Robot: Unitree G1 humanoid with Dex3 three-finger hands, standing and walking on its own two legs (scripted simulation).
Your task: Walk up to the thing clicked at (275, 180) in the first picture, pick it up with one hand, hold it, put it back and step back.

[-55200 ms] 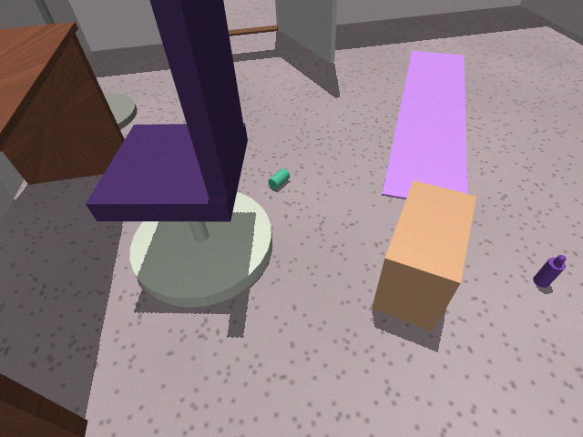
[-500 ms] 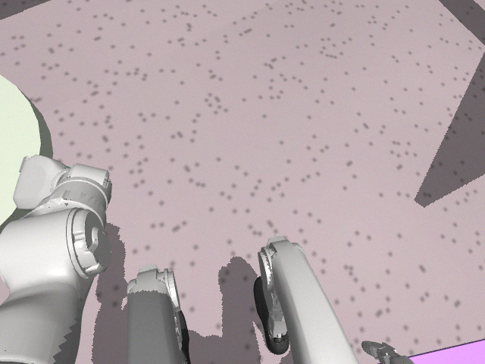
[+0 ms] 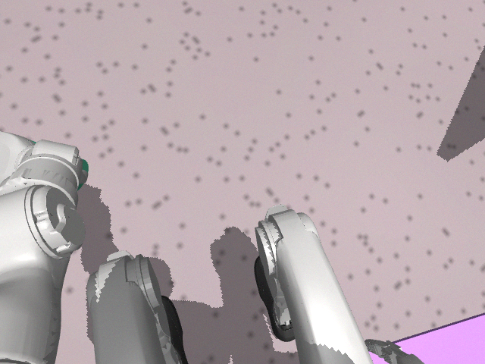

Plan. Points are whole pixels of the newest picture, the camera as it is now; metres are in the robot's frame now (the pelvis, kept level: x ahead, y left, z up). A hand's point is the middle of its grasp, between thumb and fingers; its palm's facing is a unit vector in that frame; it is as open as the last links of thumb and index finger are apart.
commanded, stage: crouch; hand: left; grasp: from above
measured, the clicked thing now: (48, 166) +0.49 +0.25 -0.18
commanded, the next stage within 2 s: lower in 0.44 s
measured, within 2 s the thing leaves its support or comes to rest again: neither
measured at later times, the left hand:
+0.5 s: hand (51, 178) +0.48 +0.25 -0.20, palm faces -0.09 -0.44 -0.89, open 12.7 cm
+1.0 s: hand (64, 189) +0.47 +0.26 -0.25, palm faces -0.18 -0.42 -0.89, open 12.7 cm
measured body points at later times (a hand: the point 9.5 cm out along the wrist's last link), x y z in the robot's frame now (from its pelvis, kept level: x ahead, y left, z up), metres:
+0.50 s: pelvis -0.01 +0.00 -0.04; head +0.27 +0.02 +0.31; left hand +0.49 +0.27 -0.15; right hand -0.04 -0.28 -0.14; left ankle +0.06 +0.14 -0.34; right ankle +0.09 -0.13 -0.34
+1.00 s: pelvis -0.01 +0.01 -0.04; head +0.29 +0.04 +0.29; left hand +0.48 +0.27 -0.20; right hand -0.05 -0.25 -0.13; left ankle +0.06 +0.14 -0.34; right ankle +0.09 -0.13 -0.34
